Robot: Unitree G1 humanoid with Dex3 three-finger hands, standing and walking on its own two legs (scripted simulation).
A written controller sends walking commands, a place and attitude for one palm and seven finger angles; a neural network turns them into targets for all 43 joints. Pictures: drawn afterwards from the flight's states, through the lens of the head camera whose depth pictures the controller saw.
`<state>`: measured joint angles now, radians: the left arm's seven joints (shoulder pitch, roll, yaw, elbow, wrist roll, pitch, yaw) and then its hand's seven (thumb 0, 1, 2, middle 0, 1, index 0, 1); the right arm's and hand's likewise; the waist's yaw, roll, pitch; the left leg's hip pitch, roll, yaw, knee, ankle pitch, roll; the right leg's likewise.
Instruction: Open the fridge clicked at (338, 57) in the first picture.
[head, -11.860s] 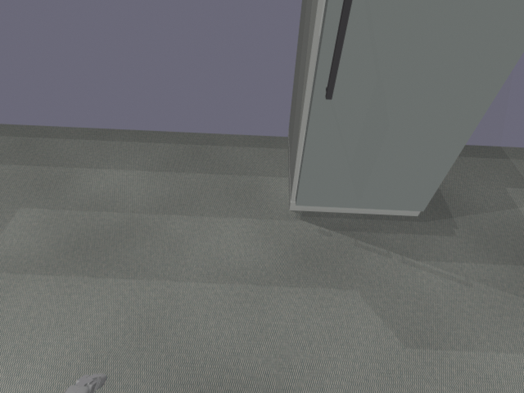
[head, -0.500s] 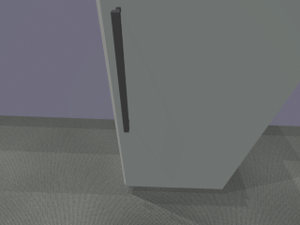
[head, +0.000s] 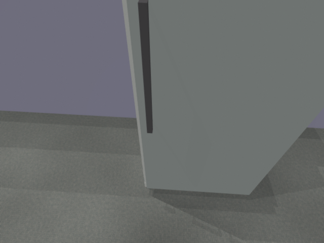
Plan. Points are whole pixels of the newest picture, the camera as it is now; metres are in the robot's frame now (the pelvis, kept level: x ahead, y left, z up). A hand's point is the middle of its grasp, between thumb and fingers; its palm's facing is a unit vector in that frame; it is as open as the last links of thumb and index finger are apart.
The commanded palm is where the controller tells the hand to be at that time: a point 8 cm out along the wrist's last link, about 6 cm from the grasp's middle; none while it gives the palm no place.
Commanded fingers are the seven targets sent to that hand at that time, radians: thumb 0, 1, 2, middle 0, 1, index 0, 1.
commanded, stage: come to a stop and stand still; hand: left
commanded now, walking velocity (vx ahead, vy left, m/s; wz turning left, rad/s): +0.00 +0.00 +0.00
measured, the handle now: (148, 80) +0.52 +0.08 +0.14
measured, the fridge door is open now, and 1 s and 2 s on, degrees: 0 0 0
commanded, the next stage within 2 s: look again from close up in 1.16 s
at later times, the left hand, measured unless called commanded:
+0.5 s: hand out of the picture +0.03 +0.17 -0.17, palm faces -0.01 -0.98 -0.19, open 7.4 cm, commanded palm none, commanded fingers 0.00 0.90 0.90 -0.20 -0.30 -0.20 -0.30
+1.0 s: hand out of the picture +0.11 +0.16 -0.17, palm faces -0.03 -0.97 -0.23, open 7.4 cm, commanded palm none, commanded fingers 0.00 0.90 0.90 -0.20 -0.30 -0.20 -0.30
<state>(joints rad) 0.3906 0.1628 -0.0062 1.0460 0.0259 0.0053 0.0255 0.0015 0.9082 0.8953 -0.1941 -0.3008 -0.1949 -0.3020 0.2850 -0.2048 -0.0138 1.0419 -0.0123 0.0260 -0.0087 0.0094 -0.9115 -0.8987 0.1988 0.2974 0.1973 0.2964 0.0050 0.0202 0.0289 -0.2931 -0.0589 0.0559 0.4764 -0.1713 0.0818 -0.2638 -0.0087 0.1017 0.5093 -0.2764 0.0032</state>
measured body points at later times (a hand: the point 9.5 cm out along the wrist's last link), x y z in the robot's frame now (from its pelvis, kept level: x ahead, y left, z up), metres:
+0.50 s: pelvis +0.03 +0.00 +0.00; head +0.04 +0.00 +0.45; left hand +0.03 +0.22 -0.16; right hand +0.05 -0.23 -0.15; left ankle +0.07 +0.06 -0.74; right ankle +0.04 -0.16 -0.74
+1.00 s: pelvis +0.07 -0.03 +0.00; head +0.08 -0.03 +0.45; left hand +0.11 +0.21 -0.15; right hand +0.11 -0.27 -0.15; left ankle +0.07 +0.06 -0.74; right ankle +0.04 -0.16 -0.74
